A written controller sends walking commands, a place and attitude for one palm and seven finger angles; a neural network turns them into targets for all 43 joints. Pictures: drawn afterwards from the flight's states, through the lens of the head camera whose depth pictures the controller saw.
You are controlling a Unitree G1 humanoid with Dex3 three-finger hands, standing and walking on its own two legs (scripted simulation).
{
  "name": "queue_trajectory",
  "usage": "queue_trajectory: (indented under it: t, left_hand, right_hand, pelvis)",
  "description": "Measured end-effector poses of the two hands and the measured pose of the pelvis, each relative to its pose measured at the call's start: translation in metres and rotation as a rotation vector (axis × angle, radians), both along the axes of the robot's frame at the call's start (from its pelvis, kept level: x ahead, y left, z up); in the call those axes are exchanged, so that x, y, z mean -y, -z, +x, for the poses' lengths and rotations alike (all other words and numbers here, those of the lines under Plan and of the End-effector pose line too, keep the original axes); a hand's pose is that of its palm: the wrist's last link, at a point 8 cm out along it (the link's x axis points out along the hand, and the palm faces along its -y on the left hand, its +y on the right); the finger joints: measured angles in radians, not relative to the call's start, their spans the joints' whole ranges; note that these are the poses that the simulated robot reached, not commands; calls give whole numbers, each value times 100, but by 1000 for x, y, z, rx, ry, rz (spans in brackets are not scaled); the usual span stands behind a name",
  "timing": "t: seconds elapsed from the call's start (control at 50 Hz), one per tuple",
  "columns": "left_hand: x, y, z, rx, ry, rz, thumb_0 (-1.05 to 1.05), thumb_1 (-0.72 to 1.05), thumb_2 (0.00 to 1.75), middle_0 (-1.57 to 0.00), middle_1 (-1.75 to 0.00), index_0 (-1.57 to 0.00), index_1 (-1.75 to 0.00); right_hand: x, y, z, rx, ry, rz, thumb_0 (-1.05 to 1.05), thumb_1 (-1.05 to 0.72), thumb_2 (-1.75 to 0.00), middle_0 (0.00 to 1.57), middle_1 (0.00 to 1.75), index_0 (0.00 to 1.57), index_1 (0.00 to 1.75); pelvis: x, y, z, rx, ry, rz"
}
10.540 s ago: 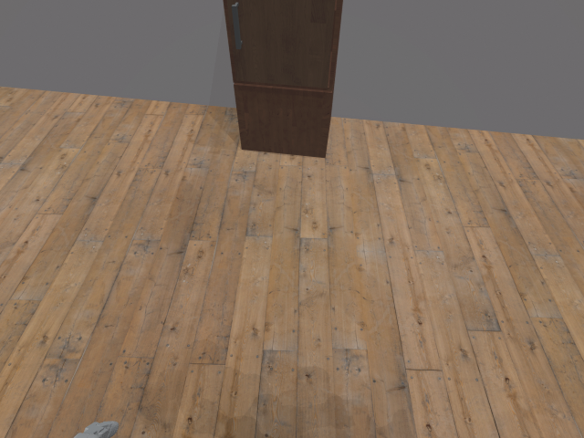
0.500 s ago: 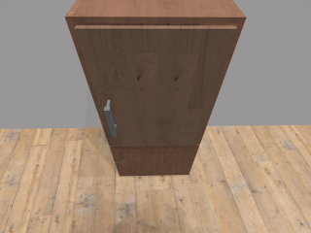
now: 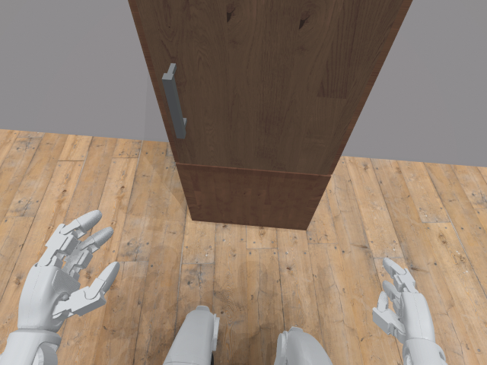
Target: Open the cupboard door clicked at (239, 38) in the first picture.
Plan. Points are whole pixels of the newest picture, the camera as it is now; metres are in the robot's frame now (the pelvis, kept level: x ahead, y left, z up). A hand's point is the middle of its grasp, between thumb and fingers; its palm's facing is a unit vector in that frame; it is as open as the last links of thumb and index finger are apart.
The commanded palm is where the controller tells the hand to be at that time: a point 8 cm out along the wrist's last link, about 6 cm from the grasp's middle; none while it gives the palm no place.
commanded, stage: raise the hand with hooked fingers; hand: left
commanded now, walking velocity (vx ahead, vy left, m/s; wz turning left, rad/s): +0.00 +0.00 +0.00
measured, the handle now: (177, 103) +0.60 +0.22 +0.03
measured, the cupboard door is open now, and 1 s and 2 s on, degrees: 0 0 0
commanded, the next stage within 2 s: move the hooked fingers beside the handle in 1.60 s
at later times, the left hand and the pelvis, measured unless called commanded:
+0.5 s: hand (81, 245) +0.27 +0.28 +0.04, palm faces +0.01 -1.00 -0.03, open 12.1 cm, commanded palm +0.24 +0.33 +0.05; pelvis +0.01 +0.05 +0.01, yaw -2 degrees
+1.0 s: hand (60, 228) +0.29 +0.32 +0.04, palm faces +0.02 -1.00 -0.05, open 13.9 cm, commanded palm +0.27 +0.37 +0.05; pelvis +0.01 +0.06 +0.01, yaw -1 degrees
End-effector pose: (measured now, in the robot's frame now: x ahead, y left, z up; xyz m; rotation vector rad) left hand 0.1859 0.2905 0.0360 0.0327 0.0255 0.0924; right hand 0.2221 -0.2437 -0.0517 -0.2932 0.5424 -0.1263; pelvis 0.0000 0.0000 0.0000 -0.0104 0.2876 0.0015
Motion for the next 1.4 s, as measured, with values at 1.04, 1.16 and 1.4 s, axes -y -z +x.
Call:
queue_trajectory:
  t: [1.04,1.16,1.4]
  left_hand:
    - [-87,-8,83,-55,71,15,-1,-49,30,-30,-120,-30,-120]
    - [-85,-11,94,-42,82,23,-1,-50,30,-30,-120,-30,-120]
    - [-70,-9,98,-44,79,15,-1,-50,30,-30,-120,-30,-120]
  right_hand:
    - [-61,8,-55,-242,23,-24,1,-90,-90,20,30,21,30]
    - [-42,12,-71,-282,68,-40,2,-90,-90,20,30,21,30]
    - [-27,15,-76,-285,98,-27,2,-90,-90,20,30,20,30]
  pelvis:
    - [-60,-13,8,-73,4,-67]
    - [-55,-12,9,-82,10,-62]
    - [-45,-11,12,-89,19,-49]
